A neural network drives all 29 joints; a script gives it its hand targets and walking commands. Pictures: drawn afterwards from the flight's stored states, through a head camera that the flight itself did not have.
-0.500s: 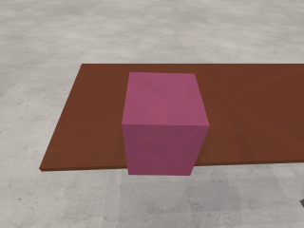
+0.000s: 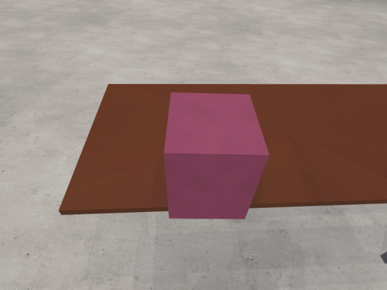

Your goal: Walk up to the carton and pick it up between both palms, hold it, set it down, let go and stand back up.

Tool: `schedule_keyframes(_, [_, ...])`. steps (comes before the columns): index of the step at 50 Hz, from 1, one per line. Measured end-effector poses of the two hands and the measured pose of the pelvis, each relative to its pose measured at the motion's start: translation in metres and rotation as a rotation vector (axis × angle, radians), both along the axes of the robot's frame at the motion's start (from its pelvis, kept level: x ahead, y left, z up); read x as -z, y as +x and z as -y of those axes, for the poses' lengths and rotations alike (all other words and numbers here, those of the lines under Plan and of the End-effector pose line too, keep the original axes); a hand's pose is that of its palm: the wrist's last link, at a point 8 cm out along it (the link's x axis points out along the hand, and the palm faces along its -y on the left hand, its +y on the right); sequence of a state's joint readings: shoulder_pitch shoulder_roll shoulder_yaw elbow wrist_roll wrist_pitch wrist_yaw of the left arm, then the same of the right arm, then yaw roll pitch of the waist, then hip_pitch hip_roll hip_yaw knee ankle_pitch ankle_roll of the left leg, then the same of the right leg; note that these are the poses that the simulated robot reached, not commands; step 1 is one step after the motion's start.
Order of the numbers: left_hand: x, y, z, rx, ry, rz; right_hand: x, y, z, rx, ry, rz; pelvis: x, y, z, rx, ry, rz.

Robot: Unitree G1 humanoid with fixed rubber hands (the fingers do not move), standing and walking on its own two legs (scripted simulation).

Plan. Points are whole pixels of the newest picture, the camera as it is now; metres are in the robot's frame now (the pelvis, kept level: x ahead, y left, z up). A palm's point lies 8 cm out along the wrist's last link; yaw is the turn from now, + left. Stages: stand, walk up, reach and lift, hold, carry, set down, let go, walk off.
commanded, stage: stand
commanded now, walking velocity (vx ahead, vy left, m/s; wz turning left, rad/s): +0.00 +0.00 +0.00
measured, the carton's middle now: (208, 157) +0.44 -0.03 +0.03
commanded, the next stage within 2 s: none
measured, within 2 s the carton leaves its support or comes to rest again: neither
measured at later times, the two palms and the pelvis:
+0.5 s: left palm out of the picture -0.08 +0.20 -0.15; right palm out of the picture -0.07 -0.20 -0.15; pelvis -0.01 +0.00 +0.00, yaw +0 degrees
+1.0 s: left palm out of the picture -0.07 +0.19 -0.15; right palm out of the picture -0.07 -0.20 -0.15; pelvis -0.02 +0.00 +0.00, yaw +0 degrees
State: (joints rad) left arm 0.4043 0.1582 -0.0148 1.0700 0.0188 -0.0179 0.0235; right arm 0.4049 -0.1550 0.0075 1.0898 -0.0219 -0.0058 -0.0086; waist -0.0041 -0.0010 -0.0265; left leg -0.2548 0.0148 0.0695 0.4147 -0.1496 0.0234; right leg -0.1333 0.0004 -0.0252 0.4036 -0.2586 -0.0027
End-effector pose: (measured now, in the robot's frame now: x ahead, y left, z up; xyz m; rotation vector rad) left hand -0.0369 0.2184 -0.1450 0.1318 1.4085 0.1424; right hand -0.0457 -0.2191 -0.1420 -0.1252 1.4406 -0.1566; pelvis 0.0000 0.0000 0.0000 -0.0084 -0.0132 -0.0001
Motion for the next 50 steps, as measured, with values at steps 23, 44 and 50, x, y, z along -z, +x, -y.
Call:
schedule_keyframes(23, [0.004,-0.043,0.021,-0.025,-0.040,-0.095,0.006,-0.025,-0.015,0.014,0.032,-0.054,0.001,-0.014,0.000,-0.004,0.000,-0.007])
schedule_keyframes(44, [0.006,-0.040,0.028,-0.029,-0.047,-0.084,0.006,-0.028,-0.019,0.023,0.044,-0.051,0.001,-0.015,0.005,-0.004,-0.002,-0.008])
schedule_keyframes(50, [0.007,-0.034,0.027,-0.023,-0.043,-0.065,0.007,-0.026,-0.018,0.027,0.039,-0.039,0.001,-0.015,0.005,-0.005,-0.002,-0.002])
